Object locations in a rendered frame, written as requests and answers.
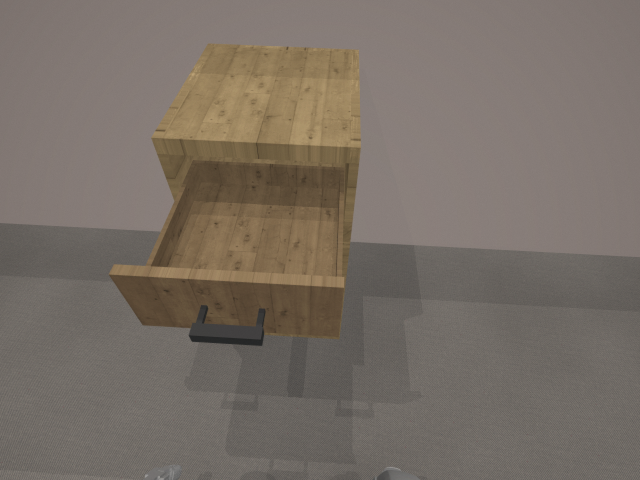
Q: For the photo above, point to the drawer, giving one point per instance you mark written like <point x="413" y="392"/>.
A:
<point x="244" y="236"/>

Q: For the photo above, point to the cabinet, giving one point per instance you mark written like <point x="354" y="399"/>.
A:
<point x="269" y="105"/>

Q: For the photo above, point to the handle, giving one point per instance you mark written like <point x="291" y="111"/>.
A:
<point x="227" y="334"/>

